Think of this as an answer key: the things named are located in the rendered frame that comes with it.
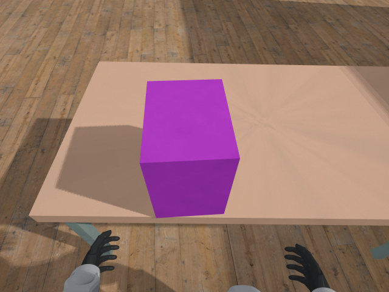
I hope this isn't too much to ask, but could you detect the carton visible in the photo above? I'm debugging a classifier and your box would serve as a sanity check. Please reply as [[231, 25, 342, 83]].
[[140, 79, 240, 218]]

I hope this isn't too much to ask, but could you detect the table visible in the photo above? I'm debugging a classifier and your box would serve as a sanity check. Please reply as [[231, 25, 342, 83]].
[[29, 61, 389, 259]]

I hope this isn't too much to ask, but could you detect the left robot hand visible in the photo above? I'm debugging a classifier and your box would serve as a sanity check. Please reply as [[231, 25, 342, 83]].
[[81, 230, 120, 273]]

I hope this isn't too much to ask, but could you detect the right robot hand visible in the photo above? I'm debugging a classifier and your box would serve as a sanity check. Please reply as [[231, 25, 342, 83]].
[[284, 244, 330, 292]]

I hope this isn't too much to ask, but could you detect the left robot forearm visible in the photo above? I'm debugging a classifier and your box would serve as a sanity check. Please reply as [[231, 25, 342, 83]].
[[63, 264, 100, 292]]

